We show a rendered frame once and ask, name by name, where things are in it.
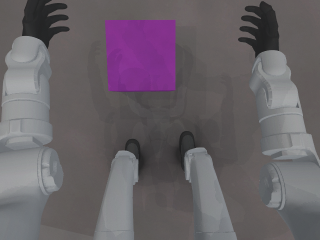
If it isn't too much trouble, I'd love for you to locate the left robot forearm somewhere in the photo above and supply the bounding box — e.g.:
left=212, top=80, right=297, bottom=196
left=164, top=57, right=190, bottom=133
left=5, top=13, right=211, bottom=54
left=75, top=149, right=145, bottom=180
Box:
left=0, top=36, right=53, bottom=152

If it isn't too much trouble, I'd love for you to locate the left robot upper arm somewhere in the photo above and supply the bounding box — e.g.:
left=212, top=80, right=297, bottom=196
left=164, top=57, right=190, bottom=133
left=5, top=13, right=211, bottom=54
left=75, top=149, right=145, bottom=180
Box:
left=0, top=146, right=64, bottom=240

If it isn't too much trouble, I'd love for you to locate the carton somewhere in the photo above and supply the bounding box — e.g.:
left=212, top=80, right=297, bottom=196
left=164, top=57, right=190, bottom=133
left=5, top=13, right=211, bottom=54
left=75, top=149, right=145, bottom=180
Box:
left=105, top=20, right=176, bottom=92

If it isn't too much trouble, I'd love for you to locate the right robot foot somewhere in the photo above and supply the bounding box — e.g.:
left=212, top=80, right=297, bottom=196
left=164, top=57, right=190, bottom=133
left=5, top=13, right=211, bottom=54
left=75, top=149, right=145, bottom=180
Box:
left=179, top=131, right=195, bottom=171

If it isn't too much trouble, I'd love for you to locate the right robot upper arm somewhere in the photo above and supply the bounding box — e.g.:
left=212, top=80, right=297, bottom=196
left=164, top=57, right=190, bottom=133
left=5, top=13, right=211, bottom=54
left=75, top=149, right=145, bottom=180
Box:
left=258, top=161, right=320, bottom=240

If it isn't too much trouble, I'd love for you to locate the robot right hand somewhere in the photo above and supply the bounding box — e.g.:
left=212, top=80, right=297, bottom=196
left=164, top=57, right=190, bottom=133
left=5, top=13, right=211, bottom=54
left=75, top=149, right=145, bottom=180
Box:
left=238, top=1, right=279, bottom=58

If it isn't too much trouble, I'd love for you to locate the right robot forearm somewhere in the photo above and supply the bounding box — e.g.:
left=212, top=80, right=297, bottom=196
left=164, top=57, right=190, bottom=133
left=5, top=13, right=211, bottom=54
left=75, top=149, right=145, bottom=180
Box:
left=249, top=50, right=320, bottom=167

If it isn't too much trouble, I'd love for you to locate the left robot shin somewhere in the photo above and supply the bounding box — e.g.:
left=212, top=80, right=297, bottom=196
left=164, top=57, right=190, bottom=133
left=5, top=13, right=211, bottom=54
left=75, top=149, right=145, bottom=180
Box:
left=111, top=150, right=136, bottom=166

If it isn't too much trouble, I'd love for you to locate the robot left hand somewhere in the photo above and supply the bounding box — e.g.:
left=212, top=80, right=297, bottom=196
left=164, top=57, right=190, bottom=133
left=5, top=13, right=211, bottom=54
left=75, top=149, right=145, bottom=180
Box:
left=22, top=0, right=70, bottom=49

